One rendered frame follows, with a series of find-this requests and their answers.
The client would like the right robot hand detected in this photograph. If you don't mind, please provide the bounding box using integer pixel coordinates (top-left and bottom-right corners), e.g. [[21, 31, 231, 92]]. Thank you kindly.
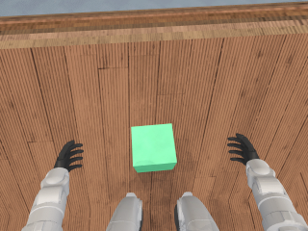
[[227, 133, 260, 166]]

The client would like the robot left forearm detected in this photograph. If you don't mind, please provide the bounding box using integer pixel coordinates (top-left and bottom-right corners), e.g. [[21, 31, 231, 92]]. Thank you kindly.
[[21, 167, 69, 231]]

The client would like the left robot shin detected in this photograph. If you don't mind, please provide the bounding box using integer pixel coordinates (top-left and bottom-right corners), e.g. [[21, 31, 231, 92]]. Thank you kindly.
[[126, 192, 141, 231]]

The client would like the robot right thigh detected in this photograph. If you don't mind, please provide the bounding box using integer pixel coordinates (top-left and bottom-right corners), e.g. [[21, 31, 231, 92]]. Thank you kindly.
[[177, 195, 219, 231]]

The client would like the carton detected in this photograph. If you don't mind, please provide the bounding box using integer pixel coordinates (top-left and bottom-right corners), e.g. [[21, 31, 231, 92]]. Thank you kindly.
[[131, 123, 177, 173]]

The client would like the robot right forearm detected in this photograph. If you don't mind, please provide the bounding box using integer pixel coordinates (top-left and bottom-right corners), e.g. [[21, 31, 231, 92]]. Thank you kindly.
[[245, 159, 308, 231]]

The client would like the left robot hand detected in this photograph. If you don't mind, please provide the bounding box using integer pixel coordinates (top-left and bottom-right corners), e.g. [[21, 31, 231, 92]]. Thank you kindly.
[[53, 140, 84, 172]]

